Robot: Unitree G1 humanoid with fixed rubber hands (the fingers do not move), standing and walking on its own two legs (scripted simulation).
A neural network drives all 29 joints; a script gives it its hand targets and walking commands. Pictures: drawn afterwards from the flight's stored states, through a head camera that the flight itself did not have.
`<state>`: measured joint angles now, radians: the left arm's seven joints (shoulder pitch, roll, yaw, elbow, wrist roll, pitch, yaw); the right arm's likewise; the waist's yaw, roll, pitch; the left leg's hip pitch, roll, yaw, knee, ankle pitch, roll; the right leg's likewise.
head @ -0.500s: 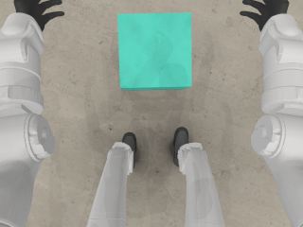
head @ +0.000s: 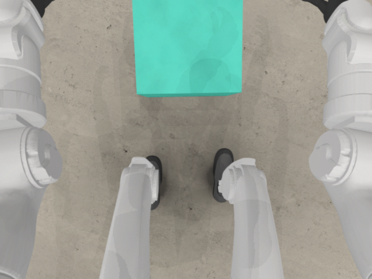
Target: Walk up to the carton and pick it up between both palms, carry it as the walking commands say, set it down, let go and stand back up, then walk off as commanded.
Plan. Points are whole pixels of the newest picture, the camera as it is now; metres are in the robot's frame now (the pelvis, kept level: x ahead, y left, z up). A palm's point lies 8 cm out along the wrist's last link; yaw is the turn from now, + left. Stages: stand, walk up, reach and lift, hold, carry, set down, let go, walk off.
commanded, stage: reach and lift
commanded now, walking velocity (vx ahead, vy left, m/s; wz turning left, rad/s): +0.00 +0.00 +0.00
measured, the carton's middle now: (187, 48) +0.57 +0.01 -0.47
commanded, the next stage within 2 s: none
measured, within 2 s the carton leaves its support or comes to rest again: neither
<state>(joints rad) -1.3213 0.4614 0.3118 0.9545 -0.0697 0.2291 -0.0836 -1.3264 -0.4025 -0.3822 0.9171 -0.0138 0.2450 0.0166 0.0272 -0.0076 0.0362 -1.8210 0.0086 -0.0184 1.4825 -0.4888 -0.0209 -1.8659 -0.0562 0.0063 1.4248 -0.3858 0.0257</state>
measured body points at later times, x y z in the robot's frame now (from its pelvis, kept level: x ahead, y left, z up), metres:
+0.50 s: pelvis -0.02 +0.00 -0.13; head +0.35 +0.01 +0.13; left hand +0.56 +0.25 -0.26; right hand +0.57 -0.21 -0.26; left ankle +0.06 +0.13 -0.54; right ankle +0.10 -0.14 -0.54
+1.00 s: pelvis -0.03 +0.00 -0.21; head +0.36 +0.02 +0.00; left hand +0.55 +0.25 -0.39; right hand +0.56 -0.20 -0.39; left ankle +0.06 +0.13 -0.54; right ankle +0.10 -0.14 -0.54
